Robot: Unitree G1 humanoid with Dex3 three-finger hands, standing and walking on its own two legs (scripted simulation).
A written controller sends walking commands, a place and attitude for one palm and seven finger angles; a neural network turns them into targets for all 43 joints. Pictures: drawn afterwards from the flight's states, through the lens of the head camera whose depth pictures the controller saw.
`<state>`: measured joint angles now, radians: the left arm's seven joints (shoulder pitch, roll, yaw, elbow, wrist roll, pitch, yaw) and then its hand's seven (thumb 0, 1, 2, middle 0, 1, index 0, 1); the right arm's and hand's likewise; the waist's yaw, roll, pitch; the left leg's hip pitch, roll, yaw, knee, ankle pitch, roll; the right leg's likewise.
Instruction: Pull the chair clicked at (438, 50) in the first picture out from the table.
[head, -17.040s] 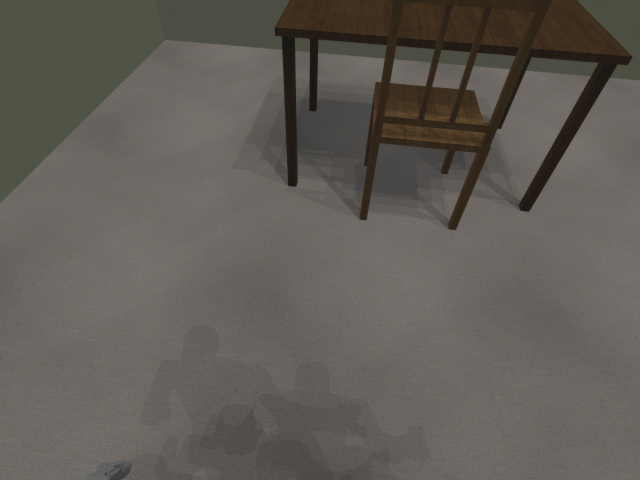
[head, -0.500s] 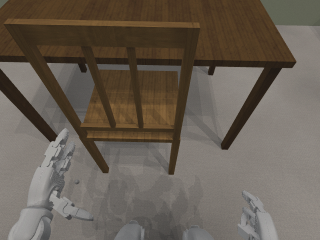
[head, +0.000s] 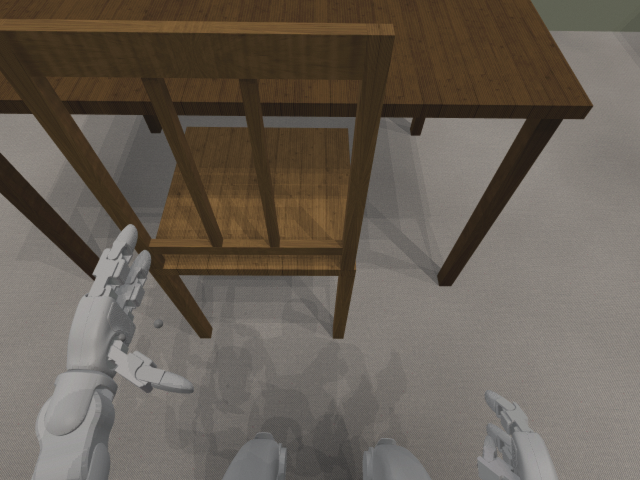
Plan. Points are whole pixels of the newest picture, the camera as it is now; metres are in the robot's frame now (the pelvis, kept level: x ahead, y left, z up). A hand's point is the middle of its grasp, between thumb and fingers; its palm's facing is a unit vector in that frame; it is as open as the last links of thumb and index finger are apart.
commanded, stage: aim the fingers beside a spindle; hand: left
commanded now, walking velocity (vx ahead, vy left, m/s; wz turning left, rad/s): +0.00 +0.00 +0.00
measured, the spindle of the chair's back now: (192, 179) +0.52 +0.21 +0.02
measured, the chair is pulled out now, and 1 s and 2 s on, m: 0.00 0.00 0.00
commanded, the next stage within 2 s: none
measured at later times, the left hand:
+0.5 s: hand (178, 294) +0.33 +0.19 +0.02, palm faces +0.00 -1.00 -0.04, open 16.9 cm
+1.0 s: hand (190, 262) +0.39 +0.19 +0.00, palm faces +0.01 -1.00 -0.05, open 16.9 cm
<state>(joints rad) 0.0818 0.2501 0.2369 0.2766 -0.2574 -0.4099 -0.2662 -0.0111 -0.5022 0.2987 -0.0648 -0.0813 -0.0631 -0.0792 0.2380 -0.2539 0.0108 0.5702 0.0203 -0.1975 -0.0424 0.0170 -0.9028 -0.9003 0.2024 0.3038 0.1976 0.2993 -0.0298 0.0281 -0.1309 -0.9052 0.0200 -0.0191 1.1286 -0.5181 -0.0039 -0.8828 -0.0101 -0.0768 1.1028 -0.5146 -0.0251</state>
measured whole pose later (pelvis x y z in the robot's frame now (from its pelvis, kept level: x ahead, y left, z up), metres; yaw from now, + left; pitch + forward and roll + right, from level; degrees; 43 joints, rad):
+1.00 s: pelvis -0.01 +0.01 -0.03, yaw -2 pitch +23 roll -2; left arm -0.39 0.30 0.29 0.68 -0.17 -0.47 -0.20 -0.01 -0.50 0.30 -0.06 -0.08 -0.06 -0.08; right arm 0.26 -0.26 0.01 0.60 0.00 -0.08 -0.01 0.01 -0.90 -0.90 0.20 0.30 0.20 0.30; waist -0.08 0.02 -0.14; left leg -1.12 0.02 0.00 1.26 -0.54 0.02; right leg -1.10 -0.01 -0.05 1.22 -0.52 -0.01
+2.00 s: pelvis -0.01 +0.01 -0.03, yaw -2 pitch +23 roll -2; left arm -0.39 0.29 0.31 0.68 -0.15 -0.50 -0.17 -0.01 -0.50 0.30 -0.07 -0.08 -0.06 -0.08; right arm 0.24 -0.25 0.01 0.59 -0.01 -0.05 0.00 0.01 -0.90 -0.90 0.20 0.30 0.20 0.30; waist -0.08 0.02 -0.13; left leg -1.13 0.03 0.00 1.28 -0.55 0.01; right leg -1.11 0.00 -0.05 1.24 -0.53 -0.01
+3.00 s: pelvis -0.01 +0.02 -0.03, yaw -2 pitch +23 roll -2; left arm -0.33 0.28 0.29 0.66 -0.18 -0.48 -0.21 -0.01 -0.50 0.30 -0.06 -0.08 -0.06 -0.08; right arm 0.25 -0.26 0.01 0.59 0.00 -0.04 0.00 0.01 -0.90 -0.90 0.20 0.30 0.20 0.30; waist -0.08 0.02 -0.14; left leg -1.12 0.03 0.00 1.26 -0.55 0.02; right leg -1.09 0.00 -0.05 1.22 -0.53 0.00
